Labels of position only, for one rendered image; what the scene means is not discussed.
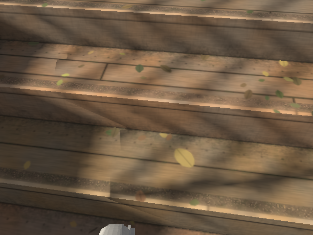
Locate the robot left thigh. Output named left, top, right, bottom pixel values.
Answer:
left=100, top=223, right=135, bottom=235

